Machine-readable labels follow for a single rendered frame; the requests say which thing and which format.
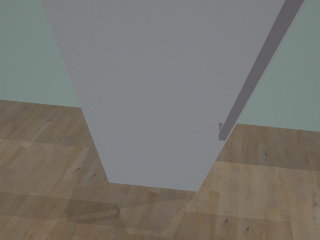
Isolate handle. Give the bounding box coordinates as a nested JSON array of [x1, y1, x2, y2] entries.
[[218, 0, 304, 141]]

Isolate fridge door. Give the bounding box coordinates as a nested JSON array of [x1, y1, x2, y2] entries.
[[40, 0, 307, 192]]

